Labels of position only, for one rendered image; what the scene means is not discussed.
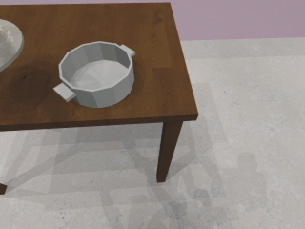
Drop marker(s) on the pot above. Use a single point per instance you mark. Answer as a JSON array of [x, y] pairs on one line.
[[97, 74]]

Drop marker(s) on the lid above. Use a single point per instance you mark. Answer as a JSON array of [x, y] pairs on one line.
[[11, 43]]

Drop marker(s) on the table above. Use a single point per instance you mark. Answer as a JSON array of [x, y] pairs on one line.
[[161, 91]]

